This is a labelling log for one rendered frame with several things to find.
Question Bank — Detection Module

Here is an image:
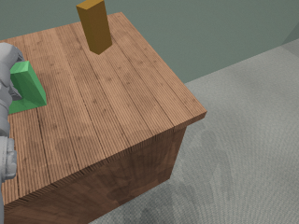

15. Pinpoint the robot left upper arm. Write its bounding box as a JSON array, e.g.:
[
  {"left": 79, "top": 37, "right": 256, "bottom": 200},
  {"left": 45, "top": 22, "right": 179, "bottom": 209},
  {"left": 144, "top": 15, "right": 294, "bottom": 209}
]
[{"left": 0, "top": 136, "right": 17, "bottom": 224}]

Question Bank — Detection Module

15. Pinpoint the left robot forearm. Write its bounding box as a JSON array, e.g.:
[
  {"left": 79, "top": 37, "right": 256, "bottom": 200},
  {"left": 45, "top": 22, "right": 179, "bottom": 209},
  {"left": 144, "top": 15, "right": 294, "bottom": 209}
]
[{"left": 0, "top": 62, "right": 13, "bottom": 138}]

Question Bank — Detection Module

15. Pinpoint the sponge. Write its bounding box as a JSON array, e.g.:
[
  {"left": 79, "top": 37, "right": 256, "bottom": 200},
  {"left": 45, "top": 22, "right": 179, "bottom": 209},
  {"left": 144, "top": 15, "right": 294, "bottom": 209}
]
[{"left": 8, "top": 61, "right": 47, "bottom": 114}]

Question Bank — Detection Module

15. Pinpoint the table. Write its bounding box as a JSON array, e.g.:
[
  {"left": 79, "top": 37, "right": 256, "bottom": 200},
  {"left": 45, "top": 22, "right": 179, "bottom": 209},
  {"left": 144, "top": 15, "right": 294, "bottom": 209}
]
[{"left": 0, "top": 12, "right": 207, "bottom": 224}]

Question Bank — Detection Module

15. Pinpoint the left robot hand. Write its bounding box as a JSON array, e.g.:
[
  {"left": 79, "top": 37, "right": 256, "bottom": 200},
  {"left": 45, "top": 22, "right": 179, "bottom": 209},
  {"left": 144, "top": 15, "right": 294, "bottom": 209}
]
[{"left": 0, "top": 42, "right": 25, "bottom": 101}]

